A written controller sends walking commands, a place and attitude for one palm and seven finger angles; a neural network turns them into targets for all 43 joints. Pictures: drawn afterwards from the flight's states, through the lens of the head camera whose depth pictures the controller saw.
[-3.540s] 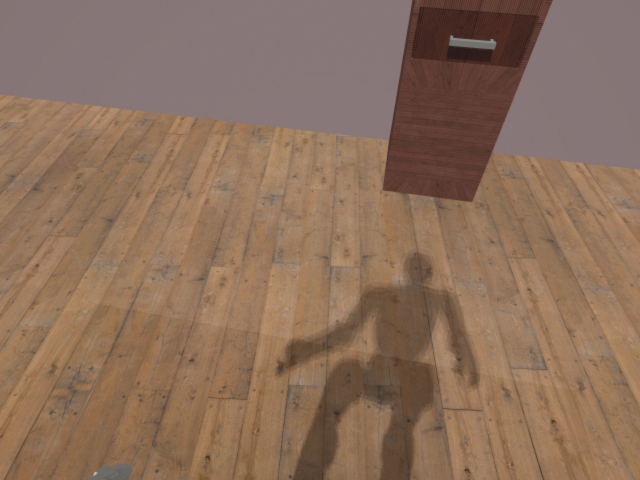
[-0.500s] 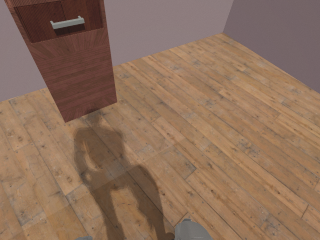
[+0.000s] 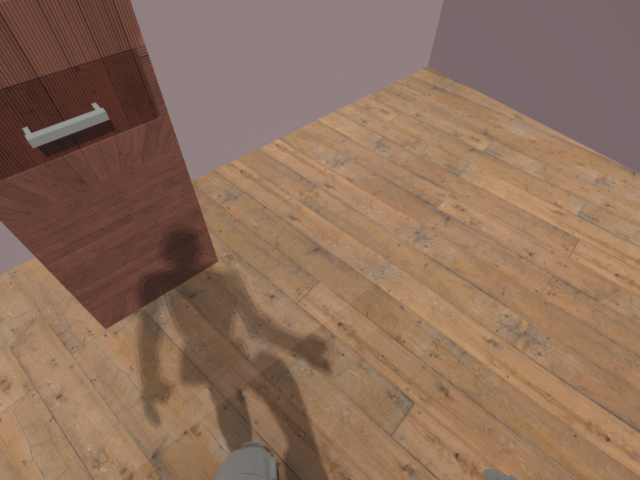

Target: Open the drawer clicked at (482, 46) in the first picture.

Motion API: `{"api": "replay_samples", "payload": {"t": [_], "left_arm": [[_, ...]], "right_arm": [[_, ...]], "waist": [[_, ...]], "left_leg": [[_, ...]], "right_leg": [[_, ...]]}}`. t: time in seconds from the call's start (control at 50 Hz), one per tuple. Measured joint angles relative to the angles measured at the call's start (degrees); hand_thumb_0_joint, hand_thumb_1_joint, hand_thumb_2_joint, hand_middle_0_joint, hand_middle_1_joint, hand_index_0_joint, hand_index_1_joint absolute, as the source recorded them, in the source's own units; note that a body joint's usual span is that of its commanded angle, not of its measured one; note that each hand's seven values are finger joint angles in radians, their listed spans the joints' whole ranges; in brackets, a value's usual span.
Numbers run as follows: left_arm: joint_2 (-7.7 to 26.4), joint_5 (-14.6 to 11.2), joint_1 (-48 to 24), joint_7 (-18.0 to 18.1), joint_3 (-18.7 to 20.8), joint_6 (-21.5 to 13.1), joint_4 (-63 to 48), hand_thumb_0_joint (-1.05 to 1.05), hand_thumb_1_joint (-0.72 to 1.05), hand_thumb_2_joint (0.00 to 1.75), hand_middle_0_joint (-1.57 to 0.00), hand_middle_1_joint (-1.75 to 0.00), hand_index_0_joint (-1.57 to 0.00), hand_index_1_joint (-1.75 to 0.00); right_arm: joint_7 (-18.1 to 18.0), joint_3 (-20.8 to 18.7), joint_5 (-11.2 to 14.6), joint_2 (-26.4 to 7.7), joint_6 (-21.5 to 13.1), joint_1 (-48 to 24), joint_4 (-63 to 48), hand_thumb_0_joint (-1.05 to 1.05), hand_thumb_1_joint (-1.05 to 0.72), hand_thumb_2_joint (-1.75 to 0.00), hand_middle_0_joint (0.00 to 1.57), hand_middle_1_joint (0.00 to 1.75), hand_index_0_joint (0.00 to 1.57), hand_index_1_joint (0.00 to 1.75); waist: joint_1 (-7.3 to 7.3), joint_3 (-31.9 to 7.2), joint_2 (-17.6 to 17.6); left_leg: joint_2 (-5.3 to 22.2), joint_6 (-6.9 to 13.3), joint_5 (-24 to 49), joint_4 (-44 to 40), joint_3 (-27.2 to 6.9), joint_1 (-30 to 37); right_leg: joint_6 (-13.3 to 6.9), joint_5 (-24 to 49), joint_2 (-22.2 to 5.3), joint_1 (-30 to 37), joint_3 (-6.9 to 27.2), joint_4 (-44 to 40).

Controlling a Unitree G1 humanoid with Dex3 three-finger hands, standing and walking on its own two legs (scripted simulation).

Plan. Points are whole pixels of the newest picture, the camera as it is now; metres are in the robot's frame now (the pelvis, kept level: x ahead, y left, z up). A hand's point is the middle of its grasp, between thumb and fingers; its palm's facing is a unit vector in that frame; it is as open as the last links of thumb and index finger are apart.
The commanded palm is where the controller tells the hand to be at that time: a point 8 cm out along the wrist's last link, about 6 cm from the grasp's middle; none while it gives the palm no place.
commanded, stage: walk to a spot facing it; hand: left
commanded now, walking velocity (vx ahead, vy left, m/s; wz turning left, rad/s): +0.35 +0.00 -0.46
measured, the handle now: (65, 122) +0.73 +0.60 -0.02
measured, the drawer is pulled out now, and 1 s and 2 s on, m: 0.00 0.00 0.00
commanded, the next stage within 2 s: turn to face it in 0.52 s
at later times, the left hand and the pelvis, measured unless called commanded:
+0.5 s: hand (254, 330) +0.36 +0.15 -0.15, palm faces -0.28 -0.93 -0.23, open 7.3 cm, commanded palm none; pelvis +0.20 -0.01 +0.00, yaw -17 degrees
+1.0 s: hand (295, 293) +0.45 +0.09 -0.17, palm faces -0.17 -0.97 -0.16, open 7.3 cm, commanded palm none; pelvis +0.34 -0.07 +0.00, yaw -13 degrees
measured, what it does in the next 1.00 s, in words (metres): walks ahead: left foot, then right foot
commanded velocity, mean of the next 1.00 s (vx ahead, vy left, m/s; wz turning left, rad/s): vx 0.16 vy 0.00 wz -0.10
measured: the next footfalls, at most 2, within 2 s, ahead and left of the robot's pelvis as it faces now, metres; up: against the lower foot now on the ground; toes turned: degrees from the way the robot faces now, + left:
left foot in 0.04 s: +0.18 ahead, +0.14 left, +0.00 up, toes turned +9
right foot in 0.54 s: +0.32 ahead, -0.16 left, +0.00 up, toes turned -28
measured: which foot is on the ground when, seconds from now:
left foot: up 0.00-0.02, down 0.04-0.54, up 0.56-0.98, down 1.00-1.00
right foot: down 0.00-0.06, up 0.08-0.52, down 0.54-1.00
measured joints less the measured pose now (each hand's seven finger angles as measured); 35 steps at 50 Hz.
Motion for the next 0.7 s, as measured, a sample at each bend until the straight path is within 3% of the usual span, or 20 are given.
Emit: {"api": "replay_samples", "payload": {"t": [0.04, 0.1, 0.14, 0.18, 0.26, 0.34, 0.44, 0.52, 0.54, 0.56, 0.62, 0.66, 0.7], "left_arm": [[0.06, -0.23, 1.47, -0.04, 0.06, 0.35, 0.52, 0.0, 0.92, 0.9, -0.2, -0.3, -0.2, -0.3], [0.66, -0.83, 0.96, -0.31, 0.46, 1.87, 1.74, 0.0, 0.91, 0.9, -0.2, -0.3, -0.2, -0.3], [0.8, -0.55, -0.08, -0.7, 0.8, 2.75, 1.77, 0.0, 0.91, 0.9, -0.2, -0.3, -0.2, -0.3], [0.92, -0.09, -1.8, -1.3, 1.18, 3.43, 0.76, 0.0, 0.91, 0.9, -0.2, -0.3, -0.2, -0.3], [0.58, 0.37, -4.86, -1.91, 1.92, 4.53, -2.9, 0.0, 0.91, 0.9, -0.2, -0.3, -0.2, -0.3], [0.13, 0.6, -7.64, -2.49, 2.49, 5.45, -5.54, 0.0, 0.91, 0.9, -0.2, -0.3, -0.2, -0.3], [-0.04, 0.58, -10.65, -2.97, 2.33, 5.72, -7.25, 0.0, 0.91, 0.9, -0.2, -0.3, -0.2, -0.3], [0.45, 0.65, -12.01, -3.06, 2.01, 4.63, -8.25, 0.0, 0.91, 0.9, -0.2, -0.3, -0.2, -0.3], [0.83, 0.7, -12.2, -3.08, 1.85, 3.79, -8.57, 0.0, 0.91, 0.9, -0.2, -0.3, -0.2, -0.3], [0.91, 0.71, -12.7, -2.89, 1.78, 2.78, -8.67, 0.0, 0.91, 0.9, -0.2, -0.3, -0.2, -0.3], [0.71, -0.3, -13.2, -1.73, 1.19, 1.53, -8.88, 0.0, 0.91, 0.9, -0.2, -0.3, -0.2, -0.3], [0.36, -0.58, -12.52, -1.04, 0.78, 1.61, -8.47, 0.0, 0.91, 0.9, -0.2, -0.3, -0.2, -0.3], [-0.14, -0.39, -11.59, -0.4, 0.34, 1.64, -7.43, 0.0, 0.91, 0.9, -0.2, -0.3, -0.2, -0.3]], "right_arm": [[0.02, 0.51, -0.27, 0.16, -0.95, -0.89, -0.48, 0.01, -0.93, -0.9, 0.19, 0.3, 0.2, 0.3], [-0.21, 1.42, -0.73, 1.81, -2.06, -1.72, -0.82, 0.01, -0.92, -0.9, 0.19, 0.3, 0.2, 0.3], [-0.42, 1.81, -0.56, 2.89, -2.2, -0.77, -0.62, 0.01, -0.92, -0.9, 0.19, 0.3, 0.2, 0.3], [-0.79, 1.98, -0.42, 3.86, -2.25, 0.92, 0.11, 0.0, -0.91, -0.9, 0.19, 0.3, 0.2, 0.3], [-1.99, 0.35, 0.23, 3.56, -2.08, 4.66, 1.8, -0.01, -0.95, -0.9, 0.2, 0.3, 0.21, 0.3], [-1.72, -0.21, 0.04, 2.29, -1.33, 7.96, 3.48, -0.01, -0.95, -0.9, 0.2, 0.3, 0.21, 0.3], [-1.16, -0.65, -0.22, 1.56, -0.53, 10.84, 4.35, 0.0, -0.93, -0.9, 0.2, 0.3, 0.2, 0.3], [-0.66, -0.87, -0.37, 1.24, 0.22, 13.12, 4.5, 0.0, -0.91, -0.9, 0.2, 0.3, 0.2, 0.3], [-0.47, -0.83, -0.24, 1.26, 0.49, 13.89, 4.54, 0.0, -0.91, -0.9, 0.2, 0.3, 0.2, 0.3], [-0.26, -0.76, 0.02, 1.1, 1.05, 13.86, 4.68, 0.0, -0.91, -0.9, 0.2, 0.3, 0.2, 0.3], [-0.47, -0.38, 0.66, 0.6, 2.81, 11.21, 4.51, 0.01, -0.91, -0.9, 0.2, 0.3, 0.2, 0.3], [-0.76, -0.25, 0.52, 0.39, 3.0, 8.82, 3.7, 0.01, -0.91, -0.9, 0.19, 0.3, 0.2, 0.3], [-1.03, -0.08, 0.27, 0.34, 2.86, 6.45, 2.59, 0.01, -0.91, -0.9, 0.19, 0.3, 0.2, 0.3]], "waist": [[0.7, 0.3, -0.87], [1.04, 1.5, -3.13], [0.82, 1.4, -3.43], [0.53, 1.25, -3.33], [0.29, -0.02, -2.85], [-0.23, -0.94, -2.38], [-2.24, 0.0, -1.09], [-3.76, 0.9, 0.25], [-3.78, 1.05, 0.5], [-3.44, 1.53, 1.04], [-2.98, 3.07, 1.44], [-2.74, 3.14, 1.55], [-2.91, 2.52, 1.65]], "left_leg": [[-1.89, 1.26, 2.98, -5.4, 1.75, 4.13], [-1.87, 3.65, -2.65, -0.22, 4.55, 6.23], [-1.49, 3.62, -5.21, -1.54, 6.2, 9.81], [-1.43, 2.9, -5.03, -4.67, 7.42, 13.43], [-1.68, 2.97, -5.26, -10.2, 10.06, 18.95], [-1.99, 2.16, -6.06, -14.24, 12.85, 23.45], [-0.95, -0.17, -9.04, -15.41, 16.29, 28.12], [2.28, -3.29, -14.82, -9.81, 18.67, 30.04], [4.01, -3.49, -16.91, -4.81, 18.36, 28.96], [5.25, -3.03, -18.65, 3.31, 15.48, 26.03], [2.63, -1.99, -19.65, 27.72, 3.83, 14.4], [1.38, -1.78, -15.76, 33.68, 0.68, 8.41], [0.82, -1.63, -12.56, 32.94, -0.95, 3.9]], "right_leg": [[0.82, -3.63, -0.93, -0.14, 1.12, 5.53], [0.55, -3.91, -1.94, -9.98, 3.23, 31.88], [0.77, -0.69, -2.67, -16.89, 2.32, 44.39], [1.33, 3.45, -4.22, -22.64, 0.73, 48.96], [2.57, 9.25, -7.01, -31.36, -0.61, 47.38], [3.99, 14.27, -9.17, -35.62, -1.61, 40.74], [4.38, 14.8, -9.78, -33.47, -3.74, 24.22], [2.52, 12.52, -7.23, -27.98, -5.83, 13.91], [0.85, 14.19, -6.26, -26.11, -6.35, 11.61], [-1.13, 14.16, -5.32, -26.58, -6.46, 13.5], [-3.32, 10.29, -3.59, -25.4, -5.93, 15.81], [-2.63, 10.86, -2.45, -22.72, -5.41, 12.56], [-2.91, 11.96, -1.48, -20.13, -5.02, 8.68]]}}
